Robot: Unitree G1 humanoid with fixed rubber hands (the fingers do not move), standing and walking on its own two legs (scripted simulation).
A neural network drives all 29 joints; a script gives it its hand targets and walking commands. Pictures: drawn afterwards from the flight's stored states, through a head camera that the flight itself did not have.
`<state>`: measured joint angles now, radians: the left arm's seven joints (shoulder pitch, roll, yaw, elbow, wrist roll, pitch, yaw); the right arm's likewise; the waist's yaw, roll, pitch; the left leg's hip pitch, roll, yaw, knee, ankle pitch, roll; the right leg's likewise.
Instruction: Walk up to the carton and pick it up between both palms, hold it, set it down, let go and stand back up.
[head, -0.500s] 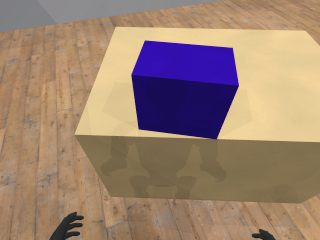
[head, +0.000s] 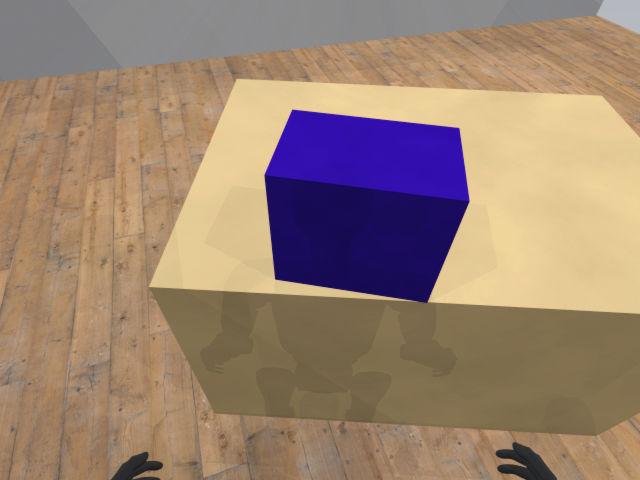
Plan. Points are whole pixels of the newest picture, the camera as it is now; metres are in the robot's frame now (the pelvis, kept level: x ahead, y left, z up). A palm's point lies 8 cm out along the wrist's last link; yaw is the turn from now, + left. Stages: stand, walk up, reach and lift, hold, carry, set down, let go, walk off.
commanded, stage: walk up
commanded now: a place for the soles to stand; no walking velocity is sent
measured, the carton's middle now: (361, 208) +0.55 -0.06 +0.02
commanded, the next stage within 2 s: none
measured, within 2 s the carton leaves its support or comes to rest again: neither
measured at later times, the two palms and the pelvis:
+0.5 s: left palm out of the picture +0.16 +0.20 -0.10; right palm out of the picture +0.08 -0.35 -0.11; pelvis +0.05 -0.06 -0.01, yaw -2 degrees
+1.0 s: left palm (187, 434) +0.22 +0.18 -0.08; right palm (569, 415) +0.24 -0.33 -0.08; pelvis +0.10 -0.07 +0.00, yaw +1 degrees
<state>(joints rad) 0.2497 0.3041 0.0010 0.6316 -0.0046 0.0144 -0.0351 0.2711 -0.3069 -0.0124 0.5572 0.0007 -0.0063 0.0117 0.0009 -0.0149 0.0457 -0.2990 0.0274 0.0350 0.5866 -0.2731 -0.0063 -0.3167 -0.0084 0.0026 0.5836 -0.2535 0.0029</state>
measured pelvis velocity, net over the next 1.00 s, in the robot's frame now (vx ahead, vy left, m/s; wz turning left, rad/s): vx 0.10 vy -0.07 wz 0.01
